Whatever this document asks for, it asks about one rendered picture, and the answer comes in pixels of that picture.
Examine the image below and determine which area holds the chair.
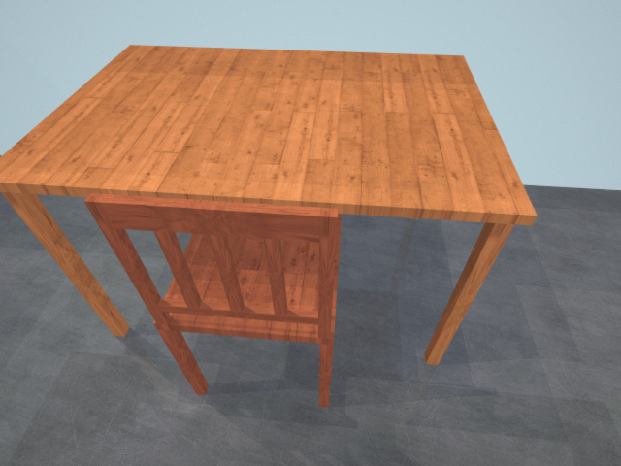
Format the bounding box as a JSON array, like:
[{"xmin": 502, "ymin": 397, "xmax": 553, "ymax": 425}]
[{"xmin": 84, "ymin": 193, "xmax": 342, "ymax": 408}]

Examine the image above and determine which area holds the table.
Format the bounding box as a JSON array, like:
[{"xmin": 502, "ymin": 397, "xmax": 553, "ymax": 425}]
[{"xmin": 0, "ymin": 45, "xmax": 537, "ymax": 365}]

